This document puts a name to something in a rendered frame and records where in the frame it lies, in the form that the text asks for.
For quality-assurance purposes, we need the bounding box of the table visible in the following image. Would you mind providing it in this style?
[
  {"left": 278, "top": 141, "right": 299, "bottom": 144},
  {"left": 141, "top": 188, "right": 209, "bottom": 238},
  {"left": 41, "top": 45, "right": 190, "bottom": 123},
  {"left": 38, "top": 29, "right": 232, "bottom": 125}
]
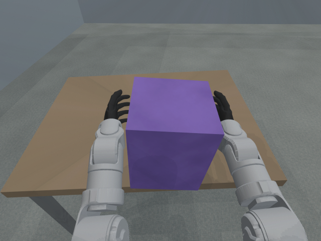
[{"left": 0, "top": 70, "right": 287, "bottom": 235}]

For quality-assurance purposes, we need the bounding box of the left robot hand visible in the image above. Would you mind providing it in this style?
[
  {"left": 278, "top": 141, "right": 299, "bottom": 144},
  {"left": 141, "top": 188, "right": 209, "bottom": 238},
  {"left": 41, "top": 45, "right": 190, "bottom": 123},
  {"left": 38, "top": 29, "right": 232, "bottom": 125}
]
[{"left": 104, "top": 90, "right": 130, "bottom": 123}]

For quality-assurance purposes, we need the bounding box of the right robot hand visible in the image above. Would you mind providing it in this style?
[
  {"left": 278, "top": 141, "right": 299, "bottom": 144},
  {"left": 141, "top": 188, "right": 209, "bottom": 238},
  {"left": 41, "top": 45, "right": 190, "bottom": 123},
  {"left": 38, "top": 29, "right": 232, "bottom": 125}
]
[{"left": 213, "top": 91, "right": 234, "bottom": 121}]

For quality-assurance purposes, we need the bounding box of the robot left forearm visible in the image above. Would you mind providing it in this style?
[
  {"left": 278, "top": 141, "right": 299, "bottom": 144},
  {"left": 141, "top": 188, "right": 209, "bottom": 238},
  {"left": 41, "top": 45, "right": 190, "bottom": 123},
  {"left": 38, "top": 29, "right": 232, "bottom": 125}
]
[{"left": 71, "top": 118, "right": 125, "bottom": 241}]

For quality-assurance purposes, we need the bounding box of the robot left upper arm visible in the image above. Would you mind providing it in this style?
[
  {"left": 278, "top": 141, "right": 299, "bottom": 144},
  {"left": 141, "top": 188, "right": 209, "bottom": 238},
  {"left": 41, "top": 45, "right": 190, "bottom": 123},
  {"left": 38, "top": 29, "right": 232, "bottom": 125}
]
[{"left": 72, "top": 214, "right": 129, "bottom": 241}]

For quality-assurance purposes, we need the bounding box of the robot right forearm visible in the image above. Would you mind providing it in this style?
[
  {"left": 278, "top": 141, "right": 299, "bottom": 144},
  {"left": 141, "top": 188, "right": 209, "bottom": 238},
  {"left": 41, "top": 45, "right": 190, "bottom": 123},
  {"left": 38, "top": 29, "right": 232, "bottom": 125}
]
[{"left": 218, "top": 119, "right": 308, "bottom": 241}]

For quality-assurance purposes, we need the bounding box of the robot right upper arm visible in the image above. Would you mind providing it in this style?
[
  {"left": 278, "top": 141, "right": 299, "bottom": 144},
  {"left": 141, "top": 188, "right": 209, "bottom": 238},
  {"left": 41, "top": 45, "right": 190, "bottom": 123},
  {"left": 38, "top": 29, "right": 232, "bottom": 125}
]
[{"left": 241, "top": 207, "right": 307, "bottom": 241}]

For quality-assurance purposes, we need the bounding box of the carton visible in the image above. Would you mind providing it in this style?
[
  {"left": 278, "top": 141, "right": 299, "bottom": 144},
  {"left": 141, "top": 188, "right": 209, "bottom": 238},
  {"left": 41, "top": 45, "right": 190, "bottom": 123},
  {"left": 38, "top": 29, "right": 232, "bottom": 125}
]
[{"left": 125, "top": 77, "right": 224, "bottom": 190}]

